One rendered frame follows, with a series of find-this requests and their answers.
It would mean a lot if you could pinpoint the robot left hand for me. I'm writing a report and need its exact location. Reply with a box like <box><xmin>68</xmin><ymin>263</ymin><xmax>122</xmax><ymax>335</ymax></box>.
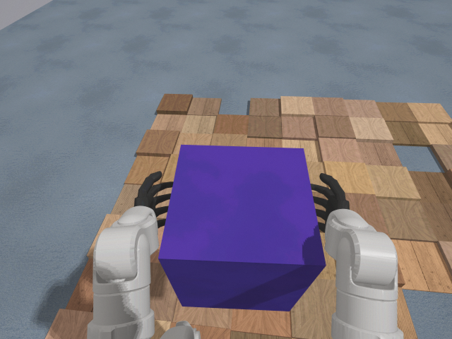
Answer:
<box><xmin>134</xmin><ymin>171</ymin><xmax>173</xmax><ymax>228</ymax></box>

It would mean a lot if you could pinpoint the robot left forearm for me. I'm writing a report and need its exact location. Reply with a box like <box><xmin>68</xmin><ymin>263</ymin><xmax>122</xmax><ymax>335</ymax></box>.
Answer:
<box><xmin>87</xmin><ymin>206</ymin><xmax>159</xmax><ymax>339</ymax></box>

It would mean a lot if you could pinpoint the robot right forearm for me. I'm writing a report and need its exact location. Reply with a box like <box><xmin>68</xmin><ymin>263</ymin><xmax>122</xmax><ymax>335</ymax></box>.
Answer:
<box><xmin>325</xmin><ymin>209</ymin><xmax>404</xmax><ymax>339</ymax></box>

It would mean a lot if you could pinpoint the robot right hand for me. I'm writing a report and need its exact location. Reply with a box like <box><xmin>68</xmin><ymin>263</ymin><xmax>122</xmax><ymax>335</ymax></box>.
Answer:
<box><xmin>311</xmin><ymin>173</ymin><xmax>350</xmax><ymax>233</ymax></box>

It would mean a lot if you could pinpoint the left robot shin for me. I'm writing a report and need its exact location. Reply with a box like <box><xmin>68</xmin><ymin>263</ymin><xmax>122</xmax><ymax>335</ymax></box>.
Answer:
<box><xmin>176</xmin><ymin>321</ymin><xmax>191</xmax><ymax>327</ymax></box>

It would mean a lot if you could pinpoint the carton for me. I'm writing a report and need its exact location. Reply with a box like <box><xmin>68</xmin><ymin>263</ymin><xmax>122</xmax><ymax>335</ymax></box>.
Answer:
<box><xmin>158</xmin><ymin>145</ymin><xmax>326</xmax><ymax>311</ymax></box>

